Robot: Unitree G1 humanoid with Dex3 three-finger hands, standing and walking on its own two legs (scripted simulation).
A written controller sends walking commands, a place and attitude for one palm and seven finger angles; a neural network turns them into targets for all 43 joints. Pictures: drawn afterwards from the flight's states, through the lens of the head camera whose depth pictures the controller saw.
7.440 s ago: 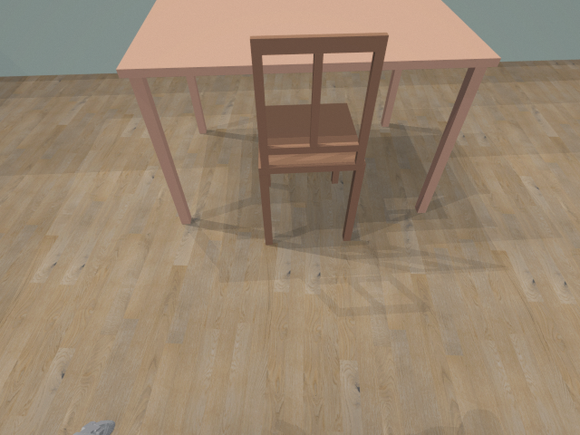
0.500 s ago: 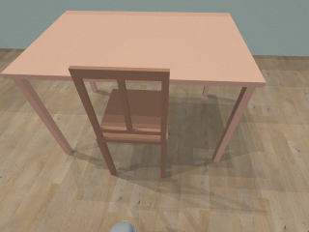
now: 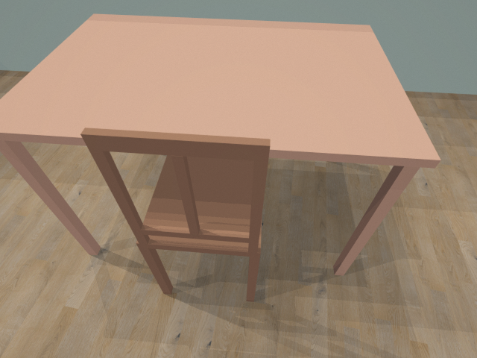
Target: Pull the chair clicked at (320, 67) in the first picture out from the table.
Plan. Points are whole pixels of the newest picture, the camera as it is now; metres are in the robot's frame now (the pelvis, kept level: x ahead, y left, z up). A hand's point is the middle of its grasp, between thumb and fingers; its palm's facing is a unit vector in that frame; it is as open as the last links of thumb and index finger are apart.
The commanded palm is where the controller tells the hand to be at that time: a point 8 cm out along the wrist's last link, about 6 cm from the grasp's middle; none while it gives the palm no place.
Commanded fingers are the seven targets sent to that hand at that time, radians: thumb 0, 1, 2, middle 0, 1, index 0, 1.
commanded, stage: come to a stop and stand still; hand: left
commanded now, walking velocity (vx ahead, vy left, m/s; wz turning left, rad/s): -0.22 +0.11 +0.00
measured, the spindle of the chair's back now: (188, 198) +0.47 +0.16 -0.08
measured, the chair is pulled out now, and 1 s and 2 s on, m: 0.00 0.00 0.00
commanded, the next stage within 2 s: look again from close up in 1.76 s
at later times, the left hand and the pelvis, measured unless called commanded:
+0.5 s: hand out of the picture +0.01 +0.26 -0.16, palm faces +0.04 -0.96 -0.28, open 7.4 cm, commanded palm none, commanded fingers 0.00 0.90 0.90 -0.20 -0.30 -0.20 -0.30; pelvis -0.05 +0.05 -0.01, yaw +0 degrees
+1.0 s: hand out of the picture -0.06 +0.24 -0.16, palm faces +0.04 -0.98 -0.19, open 7.4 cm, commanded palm none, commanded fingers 0.00 0.90 0.90 -0.20 -0.30 -0.20 -0.30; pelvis -0.04 +0.07 +0.01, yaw +1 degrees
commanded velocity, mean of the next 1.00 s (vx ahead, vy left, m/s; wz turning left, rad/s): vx -0.02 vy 0.02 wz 0.00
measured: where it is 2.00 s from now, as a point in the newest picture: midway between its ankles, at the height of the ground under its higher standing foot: outside the picture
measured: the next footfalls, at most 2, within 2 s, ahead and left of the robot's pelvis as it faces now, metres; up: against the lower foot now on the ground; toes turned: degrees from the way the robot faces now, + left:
left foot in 0.34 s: -0.01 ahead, +0.14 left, +0.00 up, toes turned +5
